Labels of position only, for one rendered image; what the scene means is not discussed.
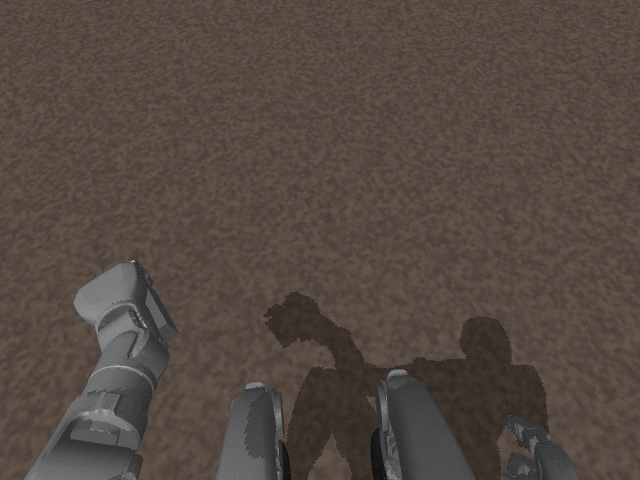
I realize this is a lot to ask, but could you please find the small box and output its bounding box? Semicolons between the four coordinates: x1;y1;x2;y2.
145;283;179;342

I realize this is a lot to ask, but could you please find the right robot foot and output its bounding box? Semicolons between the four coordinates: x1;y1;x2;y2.
370;428;386;480

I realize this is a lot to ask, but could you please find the right robot hand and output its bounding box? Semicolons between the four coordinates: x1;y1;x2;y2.
502;415;581;480

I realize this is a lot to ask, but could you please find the left robot arm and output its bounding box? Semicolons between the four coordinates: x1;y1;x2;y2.
24;300;170;480

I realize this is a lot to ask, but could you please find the left robot hand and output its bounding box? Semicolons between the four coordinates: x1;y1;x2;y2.
73;260;169;350

